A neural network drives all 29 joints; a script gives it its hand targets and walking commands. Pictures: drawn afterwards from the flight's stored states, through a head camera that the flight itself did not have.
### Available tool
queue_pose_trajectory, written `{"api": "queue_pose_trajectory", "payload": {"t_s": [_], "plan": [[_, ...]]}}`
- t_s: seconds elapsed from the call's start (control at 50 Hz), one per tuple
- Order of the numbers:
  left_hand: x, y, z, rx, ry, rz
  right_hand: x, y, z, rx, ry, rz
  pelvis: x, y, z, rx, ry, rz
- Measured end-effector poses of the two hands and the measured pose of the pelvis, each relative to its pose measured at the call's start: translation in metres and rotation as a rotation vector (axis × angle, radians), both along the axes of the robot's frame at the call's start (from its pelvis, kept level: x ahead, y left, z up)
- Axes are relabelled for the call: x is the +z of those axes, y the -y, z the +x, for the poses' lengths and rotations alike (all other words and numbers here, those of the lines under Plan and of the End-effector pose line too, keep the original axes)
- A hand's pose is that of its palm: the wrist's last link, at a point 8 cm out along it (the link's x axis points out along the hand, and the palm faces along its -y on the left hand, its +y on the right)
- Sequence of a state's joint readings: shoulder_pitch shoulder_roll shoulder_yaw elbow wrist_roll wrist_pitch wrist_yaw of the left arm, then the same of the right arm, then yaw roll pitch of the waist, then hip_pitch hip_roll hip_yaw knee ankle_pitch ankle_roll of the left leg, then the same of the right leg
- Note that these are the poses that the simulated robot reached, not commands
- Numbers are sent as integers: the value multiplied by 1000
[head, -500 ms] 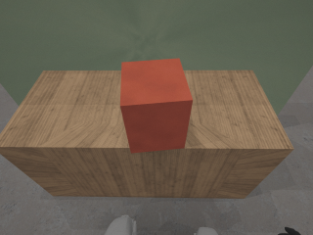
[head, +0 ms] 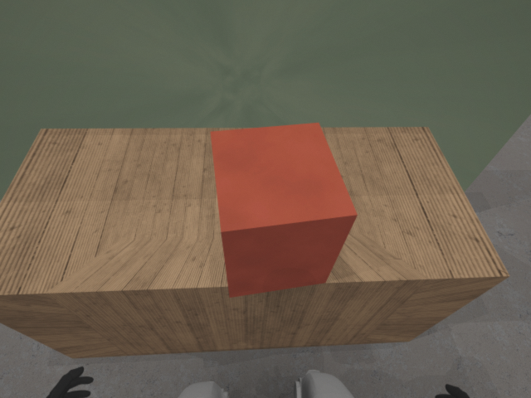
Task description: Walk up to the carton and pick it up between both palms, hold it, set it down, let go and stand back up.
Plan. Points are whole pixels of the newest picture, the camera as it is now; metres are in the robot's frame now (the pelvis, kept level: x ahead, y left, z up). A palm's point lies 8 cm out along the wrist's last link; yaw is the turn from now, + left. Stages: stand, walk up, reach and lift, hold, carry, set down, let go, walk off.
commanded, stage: walk up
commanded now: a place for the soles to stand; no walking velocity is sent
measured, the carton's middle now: (272, 213) +0.44 -0.01 -0.04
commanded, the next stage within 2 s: reach and lift in 1.84 s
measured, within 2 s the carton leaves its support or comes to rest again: neither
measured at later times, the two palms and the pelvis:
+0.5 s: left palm out of the picture +0.11 +0.29 -0.07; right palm out of the picture +0.13 -0.31 -0.06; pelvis +0.01 -0.01 +0.05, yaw -1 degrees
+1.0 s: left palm (79, 395) +0.14 +0.26 -0.06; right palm out of the picture +0.08 -0.35 -0.06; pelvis +0.03 -0.04 +0.05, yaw -1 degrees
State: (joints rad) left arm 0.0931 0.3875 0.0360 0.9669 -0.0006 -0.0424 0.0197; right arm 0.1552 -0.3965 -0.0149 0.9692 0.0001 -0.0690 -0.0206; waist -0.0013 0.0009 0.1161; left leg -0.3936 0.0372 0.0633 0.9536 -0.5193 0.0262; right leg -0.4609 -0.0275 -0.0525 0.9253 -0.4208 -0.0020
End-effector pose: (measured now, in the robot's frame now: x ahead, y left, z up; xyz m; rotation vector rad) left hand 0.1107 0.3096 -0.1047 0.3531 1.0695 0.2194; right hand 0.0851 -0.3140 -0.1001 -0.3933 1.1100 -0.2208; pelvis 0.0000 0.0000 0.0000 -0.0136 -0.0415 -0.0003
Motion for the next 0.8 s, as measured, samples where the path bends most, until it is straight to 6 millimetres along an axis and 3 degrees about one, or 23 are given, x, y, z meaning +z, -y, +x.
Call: {"api": "queue_pose_trajectory", "payload": {"t_s": [0.18,0.38,0.58,0.8], "plan": [[10,2,25,-11,10,-34,23,-5,32,4,29,-15,16,-3,4,-1,-5,-3],[23,13,11,2,-53,-54,39,-7,45,4,28,19,37,3,6,-8,4,7],[39,23,-5,17,-115,-55,42,-5,37,-21,-9,62,52,9,10,-11,2,20],[44,32,7,10,-102,-54,42,25,6,-77,-58,17,53,26,20,-17,-5,24]]}}
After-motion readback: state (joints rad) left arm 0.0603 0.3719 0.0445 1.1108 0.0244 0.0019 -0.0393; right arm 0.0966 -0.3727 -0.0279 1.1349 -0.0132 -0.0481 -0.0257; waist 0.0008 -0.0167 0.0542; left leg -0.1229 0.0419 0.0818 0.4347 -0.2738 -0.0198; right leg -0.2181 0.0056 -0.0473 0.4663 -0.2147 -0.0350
